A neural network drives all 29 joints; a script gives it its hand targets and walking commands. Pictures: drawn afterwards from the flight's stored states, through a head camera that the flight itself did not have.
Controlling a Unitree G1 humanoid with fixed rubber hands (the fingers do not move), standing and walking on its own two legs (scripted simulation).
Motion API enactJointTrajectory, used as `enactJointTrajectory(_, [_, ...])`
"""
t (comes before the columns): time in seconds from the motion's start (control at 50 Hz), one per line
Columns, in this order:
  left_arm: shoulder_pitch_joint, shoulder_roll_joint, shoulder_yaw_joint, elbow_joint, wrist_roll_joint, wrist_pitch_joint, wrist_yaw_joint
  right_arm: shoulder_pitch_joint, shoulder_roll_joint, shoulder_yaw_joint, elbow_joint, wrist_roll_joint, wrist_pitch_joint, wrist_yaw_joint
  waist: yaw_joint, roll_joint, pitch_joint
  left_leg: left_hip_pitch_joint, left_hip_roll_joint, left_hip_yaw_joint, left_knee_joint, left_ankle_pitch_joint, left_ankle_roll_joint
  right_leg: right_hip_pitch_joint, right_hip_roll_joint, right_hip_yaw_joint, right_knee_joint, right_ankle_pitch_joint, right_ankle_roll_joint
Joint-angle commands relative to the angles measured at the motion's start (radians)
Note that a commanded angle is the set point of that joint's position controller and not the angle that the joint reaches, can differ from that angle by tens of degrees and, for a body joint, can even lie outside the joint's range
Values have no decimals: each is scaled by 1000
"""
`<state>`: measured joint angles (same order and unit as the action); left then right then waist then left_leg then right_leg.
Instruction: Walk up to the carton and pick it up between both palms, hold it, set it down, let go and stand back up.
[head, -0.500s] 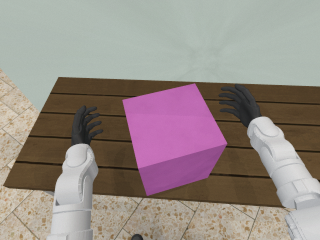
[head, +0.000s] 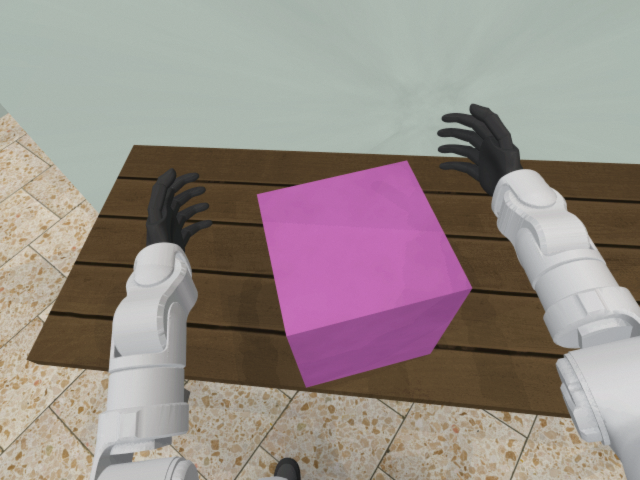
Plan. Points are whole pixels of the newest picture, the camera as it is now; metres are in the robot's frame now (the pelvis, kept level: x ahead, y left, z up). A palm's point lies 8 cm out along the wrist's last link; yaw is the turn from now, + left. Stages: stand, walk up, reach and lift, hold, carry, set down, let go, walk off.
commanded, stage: reach and lift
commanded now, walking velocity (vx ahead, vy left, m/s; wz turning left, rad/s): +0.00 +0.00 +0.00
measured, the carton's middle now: (352, 282) +0.38 +0.03 -0.06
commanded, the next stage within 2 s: none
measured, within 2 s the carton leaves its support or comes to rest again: neither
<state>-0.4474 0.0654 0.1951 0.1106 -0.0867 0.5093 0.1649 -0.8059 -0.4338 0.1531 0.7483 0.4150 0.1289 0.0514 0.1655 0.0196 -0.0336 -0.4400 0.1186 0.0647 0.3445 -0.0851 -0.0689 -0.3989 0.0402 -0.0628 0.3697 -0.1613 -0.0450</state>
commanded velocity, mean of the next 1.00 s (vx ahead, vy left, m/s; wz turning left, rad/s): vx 0.00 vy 0.00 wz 0.00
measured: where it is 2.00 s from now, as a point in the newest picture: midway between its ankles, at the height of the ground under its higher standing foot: outside the picture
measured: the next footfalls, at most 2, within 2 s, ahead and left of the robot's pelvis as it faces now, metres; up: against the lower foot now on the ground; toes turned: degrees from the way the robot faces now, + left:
none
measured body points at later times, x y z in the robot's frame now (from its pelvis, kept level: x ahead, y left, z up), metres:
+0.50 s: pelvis -0.01 +0.01 -0.02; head +0.10 -0.01 +0.42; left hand +0.34 +0.23 -0.02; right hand +0.46 -0.12 -0.01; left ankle +0.04 +0.17 -0.74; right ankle +0.00 -0.09 -0.74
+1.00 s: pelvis -0.01 +0.01 -0.04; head +0.13 -0.02 +0.39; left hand +0.34 +0.22 -0.04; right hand +0.47 -0.10 -0.04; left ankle +0.04 +0.17 -0.74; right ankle +0.00 -0.09 -0.74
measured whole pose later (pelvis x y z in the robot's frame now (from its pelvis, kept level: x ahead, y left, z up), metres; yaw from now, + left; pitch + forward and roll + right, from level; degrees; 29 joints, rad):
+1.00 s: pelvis -0.01 +0.01 -0.04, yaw +0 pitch +29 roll -1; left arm -0.44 -0.08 0.17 0.71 0.00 -0.29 0.17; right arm -0.84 -0.31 0.11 1.22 0.20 -0.42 0.05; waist 0.21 0.03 -0.23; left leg -0.96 0.12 0.04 0.64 -0.18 -0.06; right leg -0.91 0.02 -0.07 0.67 -0.26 -0.04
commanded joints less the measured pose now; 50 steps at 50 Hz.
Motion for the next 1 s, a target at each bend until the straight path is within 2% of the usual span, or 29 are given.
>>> enactJointTrajectory(0.0, [-283, 92, 22, -178, 26, -108, -10, -458, -169, -109, -134, -39, -105, 1, -16, -81, -699, 300, -111, 2, 80, 351, 29, 289, 36, 64, 24, 444, 80])
enactJointTrajectory(0.02, [-218, 84, 33, -169, 35, -109, -10, -407, -160, -77, -128, -34, -113, 5, -1, -94, -710, 340, -109, 6, 80, 424, 21, 310, 48, 62, 22, 506, 78])
enactJointTrajectory(0.04, [-267, 57, -1, -120, 36, -134, -20, -437, -162, -132, -81, -71, -118, 7, -37, -80, -664, 311, -113, -3, 63, 355, 16, 274, 48, 52, 9, 432, 80])
enactJointTrajectory(0.06, [-233, 56, 14, -56, 50, -160, -25, -412, -131, -107, -33, -73, -136, 13, -6, -90, -640, 288, -115, -1, 62, 312, 28, 259, 42, 60, 7, 365, 87])
enactJointTrajectory(0.08, [-286, 36, -32, -67, 44, -187, -27, -405, -107, -106, 15, -77, -145, 18, -38, -53, -632, 312, -108, -8, 62, 303, 26, 230, 40, 58, -8, 311, 66])
enactJointTrajectory(0.1, [-265, 44, -9, -82, 55, -243, -10, -406, -96, -117, -34, -82, -187, 27, -1, -47, -674, 309, -106, 0, 68, 305, 24, 196, 47, 43, 3, 293, 65])
enactJointTrajectory(0.12, [-279, 40, 7, -61, 69, -274, -5, -420, -112, -120, -26, -101, -217, 32, 6, -91, -708, 310, -101, -5, 82, 330, 29, 176, 49, 39, 13, 320, 66])
enactJointTrajectory(0.14, [-261, 35, 6, 28, 82, -317, -5, -395, -101, -135, 72, -116, -239, 41, 5, -47, -664, 261, -109, 0, 81, 302, 25, 183, 40, 41, 9, 283, 63])
enactJointTrajectory(0.18, [-359, 32, -21, -37, 68, -412, 5, -458, -81, -128, 18, -116, -303, 53, 18, -34, -742, 261, -107, -2, 92, 329, 32, 161, 36, 47, 26, 294, 48])
enactJointTrajectory(0.26, [-326, 12, -19, 260, 92, -544, -3, -477, -71, -117, 139, -148, -394, 56, 29, -89, -715, 108, -121, 13, 102, 237, 42, 179, 19, 58, 56, 308, 66])
enactJointTrajectory(0.3, [-361, 40, 10, 196, 87, -615, 16, -492, -61, -92, 81, -135, -432, 52, 70, -118, -804, 78, -111, 36, 117, 232, 46, 190, 22, 55, 81, 266, 73])
enactJointTrajectory(0.32, [-384, 24, -22, 297, 59, -641, 21, -519, -59, -91, 176, -132, -441, 52, 60, -124, -788, 70, -108, 34, 140, 203, 46, 136, 30, 49, 92, 205, 70])
enactJointTrajectory(0.38, [-308, -25, -58, 348, 61, -693, 26, -467, -74, -127, 257, -164, -480, 40, 1, -137, -864, 110, -103, 12, 178, 275, 30, 64, 40, 37, 103, 279, 67])
enactJointTrajectory(0.4, [-355, -11, -43, 396, 69, -713, 31, -469, -76, -148, 316, -188, -491, 41, 2, -110, -867, 92, -102, 21, 176, 230, 27, 44, 43, 29, 95, 218, 54])
enactJointTrajectory(0.48, [-334, -21, -34, 545, 60, -791, 10, -491, -52, -112, 402, -196, -549, 23, 31, -160, -856, -7, -110, 34, 208, 244, 29, 43, 34, 38, 135, 274, 80])
enactJointTrajectory(0.52, [-397, -11, -18, 473, 59, -850, 16, -546, -11, -88, 322, -187, -590, 12, 29, -176, -955, -77, -116, 44, 248, 260, 34, 86, 22, 56, 193, 343, 96])
enactJointTrajectory(0.56, [-373, 12, 10, 493, 54, -881, 25, -550, -40, -60, 347, -155, -611, 15, 74, -164, -1040, -127, -119, 49, 276, 304, 29, 121, 30, 56, 228, 365, 91])
enactJointTrajectory(0.58, [-380, 6, -6, 493, 65, -879, 19, -541, -37, -89, 381, -175, -615, 9, 28, -163, -994, -127, -123, 41, 275, 256, 29, 93, 31, 56, 232, 351, 94])
enactJointTrajectory(0.6, [-400, -15, -23, 480, 67, -881, 26, -574, -33, -87, 373, -172, -615, 7, 23, -167, -988, -119, -119, 39, 285, 255, 31, 73, 39, 48, 237, 311, 92])
enactJointTrajectory(0.62, [-402, 2, -34, 455, 44, -878, 28, -567, -75, -108, 431, -165, -612, 9, 26, -113, -968, -49, -113, 40, 279, 264, 15, 12, 48, 22, 212, 253, 80])
enactJointTrajectory(0.66, [-300, -46, -56, 475, 45, -869, 20, -513, -38, -75, 436, -161, -606, 5, 18, -145, -962, -24, -115, 38, 298, 300, 20, 15, 51, 25, 216, 292, 79])
enactJointTrajectory(0.72, [-298, -4, -11, 533, 35, -870, 24, -560, -15, -34, 323, -160, -594, 5, 71, -238, -1008, -138, -119, 40, 310, 247, 51, 61, 47, 55, 239, 269, 90])
enactJointTrajectory(0.74, [-290, -32, -22, 487, 42, -875, 24, -548, -2, -60, 333, -164, -598, 4, 42, -226, -1023, -123, -118, 35, 317, 288, 43, 77, 49, 47, 252, 326, 90])
enactJointTrajectory(0.8, [-269, -48, -38, 343, 65, -885, 23, -502, -11, -37, 288, -159, -620, 11, 52, -140, -1156, -81, -122, 23, 339, 414, 25, 79, 50, 42, 284, 475, 81])
enactJointTrajectory(0.86, [-295, -54, -39, 371, 90, -853, 4, -527, -14, -72, 297, -188, -622, 2, 12, -153, -1060, -108, -127, 31, 327, 344, 23, 71, 47, 35, 280, 480, 92])
enactJointTrajectory(0.88, [-312, -45, -22, 409, 82, -852, -4, -543, 14, -56, 349, -195, -607, -1, 27, -201, -989, -140, -126, 27, 324, 309, 37, 82, 47, 49, 280, 440, 96])
enactJointTrajectory(0.94, [-295, -106, -35, 391, 97, -865, 1, -533, 67, -76, 293, -235, -628, -6, 14, -212, -1018, -141, -123, 24, 324, 292, 41, 67, 43, 36, 273, 417, 92])
enactJointTrajectory(0.96, [-254, -129, -20, 416, 102, -862, -7, -515, 102, -40, 266, -219, -621, 6, 48, -223, -1025, -147, -128, 33, 331, 312, 50, 75, 36, 51, 289, 471, 97])
enactJointTrajectory(0.98, [-254, -110, -24, 402, 111, -864, -9, -492, 85, -54, 299, -226, -619, -5, 27, -208, -998, -137, -128, 32, 324, 322, 50, 87, 45, 55, 276, 444, 95])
